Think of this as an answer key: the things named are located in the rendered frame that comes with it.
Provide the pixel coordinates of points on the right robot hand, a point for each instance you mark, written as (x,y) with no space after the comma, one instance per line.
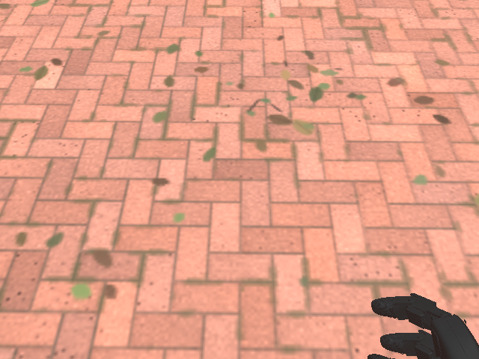
(450,338)

